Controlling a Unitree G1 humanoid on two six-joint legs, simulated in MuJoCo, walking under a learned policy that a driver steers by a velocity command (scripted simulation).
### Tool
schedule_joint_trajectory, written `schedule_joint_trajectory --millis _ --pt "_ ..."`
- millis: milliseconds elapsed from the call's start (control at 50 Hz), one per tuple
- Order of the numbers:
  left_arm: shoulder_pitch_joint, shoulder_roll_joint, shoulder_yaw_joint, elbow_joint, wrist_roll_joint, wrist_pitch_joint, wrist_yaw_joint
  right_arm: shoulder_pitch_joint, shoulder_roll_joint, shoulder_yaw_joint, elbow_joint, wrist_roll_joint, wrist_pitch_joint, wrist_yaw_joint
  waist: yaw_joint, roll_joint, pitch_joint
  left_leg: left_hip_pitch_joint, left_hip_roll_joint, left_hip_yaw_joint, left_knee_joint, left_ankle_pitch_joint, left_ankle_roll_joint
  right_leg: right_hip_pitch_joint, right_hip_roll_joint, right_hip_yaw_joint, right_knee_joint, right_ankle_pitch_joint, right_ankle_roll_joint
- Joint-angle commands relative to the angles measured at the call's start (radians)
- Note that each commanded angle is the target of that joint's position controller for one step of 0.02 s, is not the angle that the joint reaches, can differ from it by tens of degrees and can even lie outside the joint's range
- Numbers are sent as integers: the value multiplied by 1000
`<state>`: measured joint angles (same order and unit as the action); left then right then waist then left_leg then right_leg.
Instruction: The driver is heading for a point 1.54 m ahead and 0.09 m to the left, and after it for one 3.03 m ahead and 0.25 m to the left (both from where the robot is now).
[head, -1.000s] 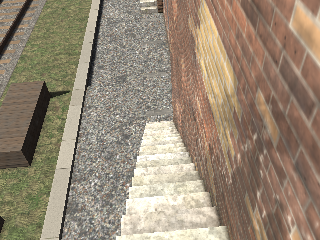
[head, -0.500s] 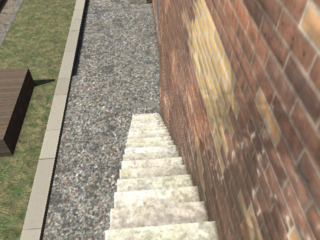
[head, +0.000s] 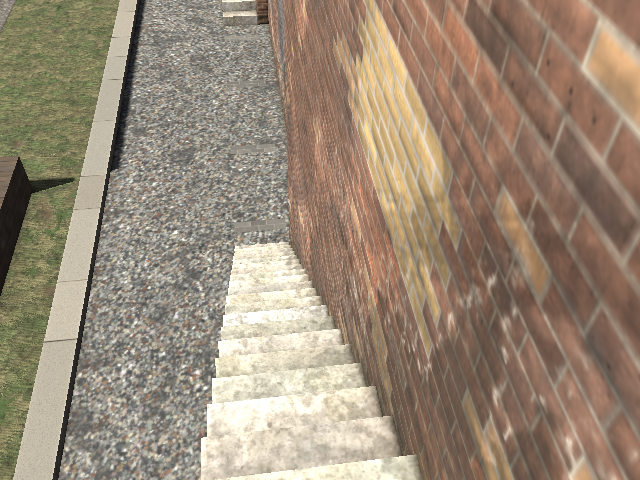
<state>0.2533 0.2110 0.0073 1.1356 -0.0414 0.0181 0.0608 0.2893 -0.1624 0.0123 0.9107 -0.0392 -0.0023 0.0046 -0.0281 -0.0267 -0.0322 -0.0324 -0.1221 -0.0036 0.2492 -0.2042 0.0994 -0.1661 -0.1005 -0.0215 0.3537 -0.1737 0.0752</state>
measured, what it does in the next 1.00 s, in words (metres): stands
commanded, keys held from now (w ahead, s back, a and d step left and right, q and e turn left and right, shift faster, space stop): no key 0.76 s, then w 0.24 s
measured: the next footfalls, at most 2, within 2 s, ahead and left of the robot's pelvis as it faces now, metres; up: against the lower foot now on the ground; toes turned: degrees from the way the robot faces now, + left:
left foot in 1.56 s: +0.26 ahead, +0.02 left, -0.20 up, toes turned -1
right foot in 1.96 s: +0.54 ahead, -0.24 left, -0.39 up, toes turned -5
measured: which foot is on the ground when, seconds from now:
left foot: down 0.00-1.00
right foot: down 0.00-1.00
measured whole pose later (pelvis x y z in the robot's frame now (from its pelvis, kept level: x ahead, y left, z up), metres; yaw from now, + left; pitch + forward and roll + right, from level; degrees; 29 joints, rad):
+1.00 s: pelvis +0.02 -0.02 -0.01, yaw +1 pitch +0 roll +1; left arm 0.28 0.21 0.02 1.06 -0.01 0.01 0.04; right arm 0.33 -0.18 -0.02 0.85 -0.04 0.02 0.03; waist -0.04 -0.02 -0.04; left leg -0.07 -0.11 -0.03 0.37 -0.30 0.09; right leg -0.21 -0.08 -0.03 0.50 -0.28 -0.02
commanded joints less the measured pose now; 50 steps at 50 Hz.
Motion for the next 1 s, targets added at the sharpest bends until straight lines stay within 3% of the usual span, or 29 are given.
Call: schedule_joint_trajectory --millis 20,240,260,280,460,580,780,840,920,960,1000 --pt "25 75 11 -21 0 -10 0 5 -102 -21 -56 0 -12 -3 3 35 65 -1 221 -200 -44 335 -98 -55 -59 84 -35 54 -48" --pt "25 79 13 -35 5 -14 0 -1 -105 -24 -81 -3 -9 -5 8 29 50 8 212 -176 -16 376 -72 -33 -65 81 -31 100 -53" --pt "32 69 8 -38 18 -12 5 15 -99 -24 -82 -9 -4 6 13 5 58 -11 206 -163 -1 369 -71 -30 -61 71 -31 133 -43" --pt "34 68 7 -38 19 -12 6 19 -99 -26 -83 -9 -3 9 11 7 54 -13 204 -161 1 364 -70 -27 -61 70 -25 142 -43" --pt "46 68 6 -57 16 -6 2 10 -91 -19 -90 -4 10 10 20 28 39 -19 206 -164 27 341 -54 -28 -61 72 -31 135 -51" --pt "62 51 5 -56 23 -4 -9 4 -87 -18 -88 -4 13 16 25 2 65 -46 201 -170 22 243 -46 -33 -63 75 -49 117 -52" --pt "59 51 9 -60 18 -7 -10 -9 -76 -13 -79 -3 5 23 25 22 49 -37 199 -184 -5 132 -50 -36 -58 81 -72 75 -54" --pt "20 68 16 -77 13 -7 -1 -4 -104 -26 -86 -3 10 20 2 66 71 -28 189 -217 -47 -119 -33 -101 -13 44 -36 -17 -73" --pt "-18 53 22 -115 35 -15 -14 44 -150 -55 -95 -7 24 20 -28 71 149 -28 217 -293 -39 -325 34 -249 39 -31 80 -110 -102" --pt "-58 60 24 -146 31 -24 -15 65 -152 -65 -103 -5 16 15 -42 91 169 2 243 -338 -28 -254 56 -320 41 -35 126 -112 -112" --pt "-65 66 20 -157 31 -16 -20 101 -155 -67 -92 -6 6 25 -46 118 153 57 249 -332 14 -92 74 -341 51 -48 156 -145 -123"
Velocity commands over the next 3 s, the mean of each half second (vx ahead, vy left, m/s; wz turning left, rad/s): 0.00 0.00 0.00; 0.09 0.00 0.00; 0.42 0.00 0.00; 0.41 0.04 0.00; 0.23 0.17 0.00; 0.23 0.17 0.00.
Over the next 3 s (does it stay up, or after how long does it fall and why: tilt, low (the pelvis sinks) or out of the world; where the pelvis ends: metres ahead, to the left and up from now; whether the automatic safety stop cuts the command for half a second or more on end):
stays up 0.60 0.10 -0.45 its command is cut before an obstacle after 1.9 s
